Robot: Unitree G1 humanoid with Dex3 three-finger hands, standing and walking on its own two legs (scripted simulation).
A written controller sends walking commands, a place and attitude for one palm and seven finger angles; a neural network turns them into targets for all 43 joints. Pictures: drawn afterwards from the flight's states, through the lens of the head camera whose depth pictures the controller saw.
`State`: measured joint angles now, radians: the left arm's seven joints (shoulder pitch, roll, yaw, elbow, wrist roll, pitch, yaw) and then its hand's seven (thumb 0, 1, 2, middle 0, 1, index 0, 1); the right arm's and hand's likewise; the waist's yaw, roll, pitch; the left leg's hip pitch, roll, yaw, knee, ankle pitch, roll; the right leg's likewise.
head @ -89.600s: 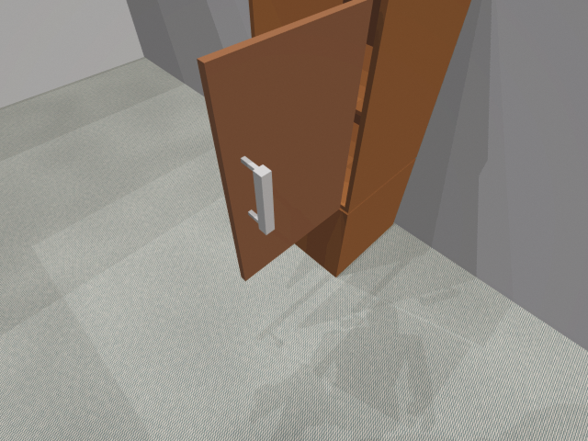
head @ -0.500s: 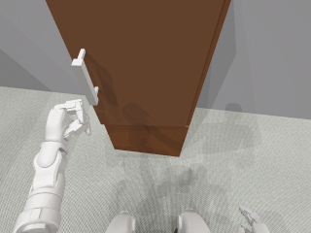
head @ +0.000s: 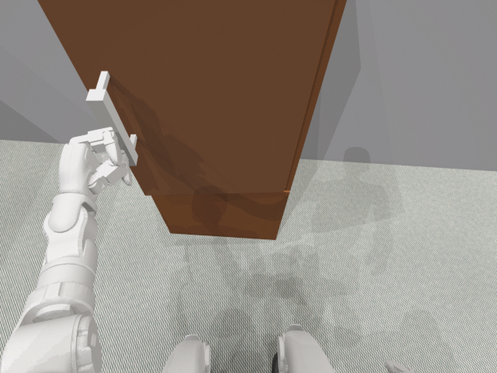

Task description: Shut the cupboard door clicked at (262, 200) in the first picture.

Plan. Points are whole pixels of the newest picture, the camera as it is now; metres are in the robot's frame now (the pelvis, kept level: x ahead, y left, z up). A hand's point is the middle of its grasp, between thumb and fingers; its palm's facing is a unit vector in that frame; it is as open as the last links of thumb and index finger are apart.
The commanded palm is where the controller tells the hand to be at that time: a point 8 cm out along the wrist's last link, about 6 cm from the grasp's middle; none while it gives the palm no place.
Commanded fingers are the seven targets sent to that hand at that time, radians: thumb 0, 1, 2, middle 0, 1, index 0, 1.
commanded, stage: bring the fist close to the handle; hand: left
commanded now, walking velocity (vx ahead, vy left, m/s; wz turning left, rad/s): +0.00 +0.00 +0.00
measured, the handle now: (118, 122) +0.52 +0.22 +0.06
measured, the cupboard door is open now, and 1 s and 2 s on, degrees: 6 0 0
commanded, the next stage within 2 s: push the door shut along its arc in 0.16 s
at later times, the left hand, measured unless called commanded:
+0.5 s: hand (123, 156) +0.44 +0.19 +0.06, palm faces -0.03 -1.00 -0.02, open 3.2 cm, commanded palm +0.43 +0.24 +0.06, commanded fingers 0.00 0.90 0.90 -1.30 -1.50 -1.30 -1.50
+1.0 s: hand (122, 142) +0.47 +0.20 +0.06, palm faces -0.16 -0.99 -0.04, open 2.9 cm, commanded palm +0.50 +0.22 +0.06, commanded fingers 0.00 0.90 0.90 -1.30 -1.50 -1.30 -1.50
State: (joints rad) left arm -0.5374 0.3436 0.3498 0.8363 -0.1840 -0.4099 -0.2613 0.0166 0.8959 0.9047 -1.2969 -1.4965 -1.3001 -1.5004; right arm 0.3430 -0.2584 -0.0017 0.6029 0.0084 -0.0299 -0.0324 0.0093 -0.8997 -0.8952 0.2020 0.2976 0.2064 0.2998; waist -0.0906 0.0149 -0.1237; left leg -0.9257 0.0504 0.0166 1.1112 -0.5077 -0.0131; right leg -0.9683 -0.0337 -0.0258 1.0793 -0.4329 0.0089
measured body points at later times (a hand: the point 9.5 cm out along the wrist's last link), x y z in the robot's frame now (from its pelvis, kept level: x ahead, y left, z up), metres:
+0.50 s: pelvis -0.01 +0.01 -0.01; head +0.10 +0.02 +0.43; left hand +0.44 +0.25 +0.06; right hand +0.09 -0.26 -0.12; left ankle +0.01 +0.13 -0.66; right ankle +0.04 -0.13 -0.66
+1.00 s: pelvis -0.02 +0.01 -0.02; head +0.11 +0.03 +0.41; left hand +0.48 +0.26 +0.06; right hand +0.01 -0.27 -0.13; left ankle +0.01 +0.13 -0.66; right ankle +0.04 -0.13 -0.66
